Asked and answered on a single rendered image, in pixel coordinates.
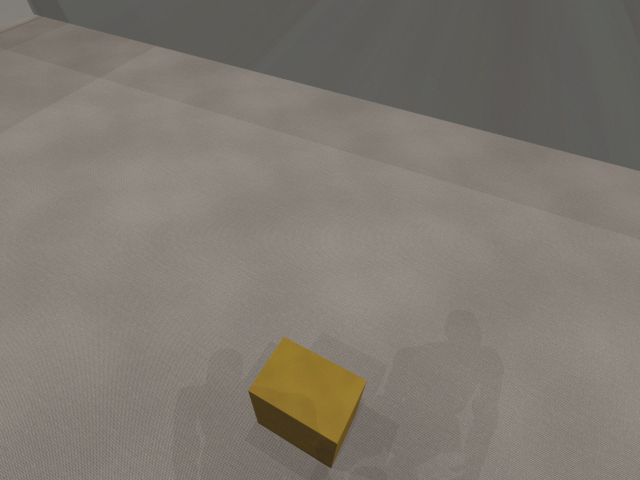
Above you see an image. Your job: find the carton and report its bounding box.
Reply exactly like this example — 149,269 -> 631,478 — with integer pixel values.
248,337 -> 367,468

